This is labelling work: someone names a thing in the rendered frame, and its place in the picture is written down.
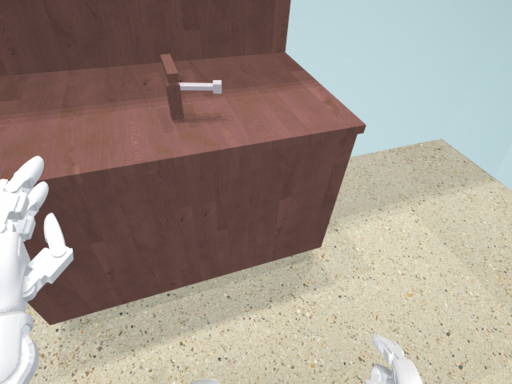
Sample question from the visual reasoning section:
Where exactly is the robot left hand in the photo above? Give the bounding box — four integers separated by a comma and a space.
0, 156, 74, 313

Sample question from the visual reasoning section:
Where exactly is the counter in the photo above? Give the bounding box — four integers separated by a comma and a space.
0, 0, 366, 325

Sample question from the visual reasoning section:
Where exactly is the robot right hand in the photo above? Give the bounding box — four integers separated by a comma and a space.
366, 334, 423, 384

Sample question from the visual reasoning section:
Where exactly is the robot left forearm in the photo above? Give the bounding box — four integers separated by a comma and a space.
0, 311, 39, 384

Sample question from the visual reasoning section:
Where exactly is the tap lever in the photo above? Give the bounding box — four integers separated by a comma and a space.
179, 80, 222, 94

